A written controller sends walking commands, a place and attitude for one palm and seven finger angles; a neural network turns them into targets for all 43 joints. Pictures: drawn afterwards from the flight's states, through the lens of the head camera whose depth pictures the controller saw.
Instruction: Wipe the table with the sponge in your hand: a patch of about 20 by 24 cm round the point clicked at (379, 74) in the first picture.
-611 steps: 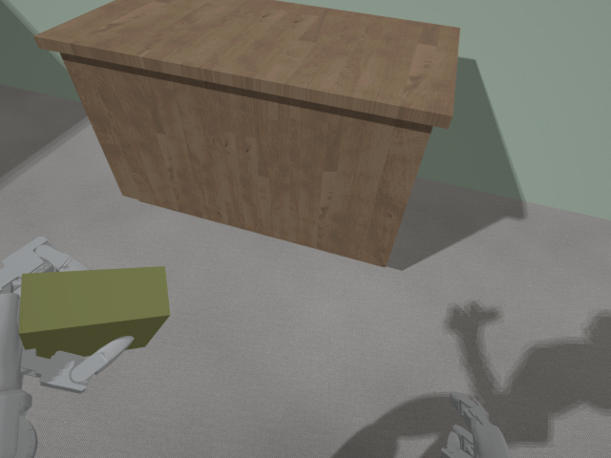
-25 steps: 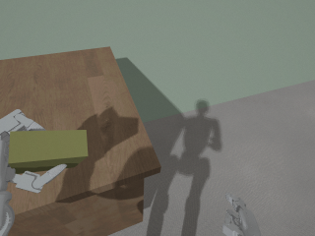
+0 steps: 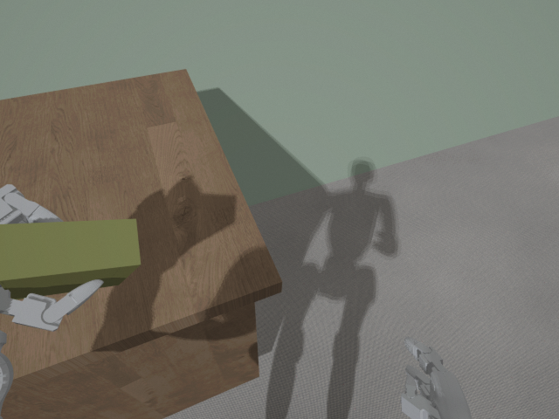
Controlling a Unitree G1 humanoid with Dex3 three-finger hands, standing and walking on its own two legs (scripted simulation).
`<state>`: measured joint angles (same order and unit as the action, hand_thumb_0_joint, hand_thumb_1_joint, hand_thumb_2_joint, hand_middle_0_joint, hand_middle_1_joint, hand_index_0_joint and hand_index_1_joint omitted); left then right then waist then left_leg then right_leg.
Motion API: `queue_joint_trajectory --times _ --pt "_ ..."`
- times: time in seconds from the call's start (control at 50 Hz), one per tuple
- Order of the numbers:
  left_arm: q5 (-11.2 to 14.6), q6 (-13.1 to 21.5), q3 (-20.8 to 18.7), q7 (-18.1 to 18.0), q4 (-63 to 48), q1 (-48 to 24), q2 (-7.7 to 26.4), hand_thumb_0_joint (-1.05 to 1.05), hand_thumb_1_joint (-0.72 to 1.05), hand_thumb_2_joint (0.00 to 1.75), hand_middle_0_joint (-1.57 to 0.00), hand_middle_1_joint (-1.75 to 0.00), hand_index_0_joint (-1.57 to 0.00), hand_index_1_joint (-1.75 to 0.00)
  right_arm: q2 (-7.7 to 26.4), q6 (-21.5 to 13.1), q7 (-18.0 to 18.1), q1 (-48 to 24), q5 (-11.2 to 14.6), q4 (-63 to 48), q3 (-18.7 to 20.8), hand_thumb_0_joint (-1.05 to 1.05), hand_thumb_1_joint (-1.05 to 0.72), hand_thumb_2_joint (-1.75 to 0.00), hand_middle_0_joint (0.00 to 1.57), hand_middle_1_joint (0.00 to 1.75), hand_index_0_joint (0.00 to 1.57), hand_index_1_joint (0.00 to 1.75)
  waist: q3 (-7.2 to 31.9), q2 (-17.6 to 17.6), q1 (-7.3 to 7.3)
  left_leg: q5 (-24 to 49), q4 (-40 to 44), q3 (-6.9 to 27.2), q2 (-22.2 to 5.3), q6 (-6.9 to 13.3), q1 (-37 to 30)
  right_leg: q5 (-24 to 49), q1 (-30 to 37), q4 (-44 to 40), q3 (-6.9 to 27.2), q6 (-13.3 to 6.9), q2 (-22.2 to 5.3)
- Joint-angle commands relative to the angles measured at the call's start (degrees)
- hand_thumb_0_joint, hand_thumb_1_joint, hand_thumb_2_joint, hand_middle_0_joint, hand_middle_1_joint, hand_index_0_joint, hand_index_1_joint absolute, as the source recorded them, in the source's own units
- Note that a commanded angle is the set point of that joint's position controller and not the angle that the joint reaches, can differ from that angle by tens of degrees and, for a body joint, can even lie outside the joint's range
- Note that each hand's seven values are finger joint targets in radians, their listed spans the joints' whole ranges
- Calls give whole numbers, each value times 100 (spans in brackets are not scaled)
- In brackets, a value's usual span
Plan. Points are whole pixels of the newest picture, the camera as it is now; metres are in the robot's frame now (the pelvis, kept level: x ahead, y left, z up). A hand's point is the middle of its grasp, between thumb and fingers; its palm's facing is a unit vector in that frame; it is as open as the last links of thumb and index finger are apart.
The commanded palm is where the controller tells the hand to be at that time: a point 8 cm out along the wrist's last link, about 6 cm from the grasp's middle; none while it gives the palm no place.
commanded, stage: come to a stop and stand still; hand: left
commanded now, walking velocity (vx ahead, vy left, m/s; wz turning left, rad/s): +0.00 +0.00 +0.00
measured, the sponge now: (89, 259) +0.25 +0.23 +0.15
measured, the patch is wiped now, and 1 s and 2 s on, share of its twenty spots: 0.00 0.00 0.00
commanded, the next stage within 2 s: look again from close up in 0.68 s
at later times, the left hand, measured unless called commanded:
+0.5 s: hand (81, 267) +0.23 +0.23 +0.16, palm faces +0.37 -0.87 -0.33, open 9.3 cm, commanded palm +0.17 +0.27 +0.18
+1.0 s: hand (61, 283) +0.21 +0.24 +0.16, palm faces +0.42 -0.84 -0.35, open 9.3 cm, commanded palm +0.16 +0.27 +0.18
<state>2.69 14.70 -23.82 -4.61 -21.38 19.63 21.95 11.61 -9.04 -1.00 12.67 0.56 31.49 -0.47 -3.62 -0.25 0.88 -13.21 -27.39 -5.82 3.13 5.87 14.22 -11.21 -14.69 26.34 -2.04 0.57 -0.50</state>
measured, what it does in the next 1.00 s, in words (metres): stands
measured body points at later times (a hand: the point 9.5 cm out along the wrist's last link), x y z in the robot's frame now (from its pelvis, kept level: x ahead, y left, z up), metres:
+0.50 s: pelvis +0.02 -0.01 +0.00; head +0.02 +0.01 +0.45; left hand +0.21 +0.28 +0.17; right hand +0.21 -0.22 -0.05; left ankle +0.02 +0.05 -0.74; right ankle +0.03 -0.13 -0.74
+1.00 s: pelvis +0.01 -0.01 +0.00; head +0.02 +0.01 +0.45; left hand +0.19 +0.29 +0.18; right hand +0.19 -0.22 -0.07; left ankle +0.02 +0.05 -0.74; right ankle +0.03 -0.13 -0.74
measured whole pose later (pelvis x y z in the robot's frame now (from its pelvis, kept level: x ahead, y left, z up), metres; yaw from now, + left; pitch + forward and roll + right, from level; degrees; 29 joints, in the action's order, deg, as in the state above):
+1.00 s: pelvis +0.01 -0.01 +0.00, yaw +2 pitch -2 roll -1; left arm 1.4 11.2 -19.3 -5.9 -24.6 23.7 19.4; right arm 10.6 -6.2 2.2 12.8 0.5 32.4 -1.7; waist -3.0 1.1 2.0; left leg -13.0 -25.6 -3.9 2.6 4.7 10.6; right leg -10.7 -9.7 22.6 -3.8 -0.2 0.3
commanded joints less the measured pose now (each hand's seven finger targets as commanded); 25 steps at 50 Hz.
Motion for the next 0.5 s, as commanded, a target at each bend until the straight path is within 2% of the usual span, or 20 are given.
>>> queue_joint_trajectory --times 0.0,0.02,0.04,0.06,0.12,0.16,0.18,0.22,0.26,0.3,0.34,0.36,0.44,0.46,0.48 --pt "62 321 -319 -121 -1644 486 930 0 10 130 -120 -160 -120 -160 749 -260 122 -448 35 -891 303 0 -90 -90 20 30 20 30 1221 709 111 422 657 1115 -952 -509 236 367 1009 -180 372 -168 -354" --pt "77 326 -467 -150 -1652 313 1027 0 10 130 -120 -160 -120 -160 745 -263 193 -465 32 -896 297 0 -90 -90 20 30 20 30 1129 833 86 229 668 1133 -873 -513 212 240 881 -266 455 -187 -369" --pt "86 347 -598 -174 -1700 82 1133 0 10 130 -120 -160 -120 -160 748 -270 265 -520 26 -898 281 0 -90 -90 20 30 20 30 1014 678 75 46 721 1174 -826 -517 180 46 722 -319 517 -202 -380" --pt "40 369 -847 -222 -1988 -374 1482 0 10 130 -120 -160 -120 -160 759 -237 342 -623 2 -880 254 0 -90 -90 20 30 20 30 894 253 56 -100 797 1228 -845 -522 184 -117 591 -291 520 -205 -369" --pt "28 381 -568 -226 -1729 -754 1201 0 10 130 -120 -160 -120 -160 664 -266 419 -584 2 -814 189 0 -90 -90 20 30 20 30 720 -624 69 -563 1024 1263 -911 -410 325 -170 694 -237 495 -207 -306" --pt "-7 407 -341 -216 -1918 -1103 1048 0 10 130 -120 -160 -120 -160 620 -321 430 -596 -3 -786 156 0 -90 -90 20 30 20 30 684 -949 55 -632 1059 1243 -922 -407 330 -75 782 -213 446 -215 -286" --pt "-32 423 -230 -217 -1853 -1134 963 0 10 130 -120 -160 -120 -160 676 -358 414 -539 -20 -734 165 0 -90 -90 20 30 20 30 729 -972 55 -573 1039 1229 -931 -402 277 -21 807 -234 452 -226 -270" --pt "-52 408 9 -218 -1792 -893 684 0 10 130 -120 -160 -120 -160 675 -420 359 -475 -14 -696 184 0 -90 -90 20 30 20 30 859 -704 68 -179 875 1128 -868 -405 78 257 908 -336 494 -231 -287" --pt "-65 366 208 -216 -1770 -641 432 0 10 130 -120 -160 -120 -160 660 -431 307 -490 -18 -673 196 0 -90 -90 20 30 20 30 995 -485 49 444 716 1063 -811 -516 -171 601 915 -390 471 -247 -297" --pt "-70 283 228 -223 -1538 -317 390 0 10 130 -120 -160 -120 -160 721 -369 271 -434 -31 -665 226 0 -90 -90 20 30 20 30 976 -164 51 721 640 1044 -822 -545 -207 743 880 -457 520 -243 -305" --pt "-70 232 106 -228 -1424 -132 462 0 10 130 -120 -160 -120 -160 744 -286 264 -442 -35 -678 239 0 -90 -90 20 30 20 30 926 -65 44 845 667 1052 -826 -587 -139 808 894 -464 500 -244 -314" --pt "-65 197 -24 -235 -1333 -10 553 0 10 130 -120 -160 -120 -160 737 -245 286 -492 -32 -682 228 0 -90 -90 20 30 20 30 861 -146 46 993 673 1016 -816 -661 -193 856 798 -469 474 -248 -288" --pt "1 173 -272 -215 -1382 4 748 0 10 130 -120 -160 -120 -160 686 -76 329 -529 -13 -814 204 0 -90 -90 20 30 20 30 845 -80 48 931 733 1018 -834 -628 -27 901 973 -472 430 -233 -310" --pt "2 183 -405 -224 -1632 -121 918 0 10 130 -120 -160 -120 -160 676 -55 356 -580 -18 -851 192 0 -90 -90 20 30 20 30 901 -193 46 1024 719 1017 -814 -659 -75 963 1004 -445 405 -235 -299" --pt "20 192 -372 -215 -1635 -123 871 0 10 130 -120 -160 -120 -160 675 -40 363 -569 -31 -857 176 0 -90 -90 20 30 20 30 923 -270 39 1049 739 1016 -813 -659 -70 965 1028 -430 371 -231 -290"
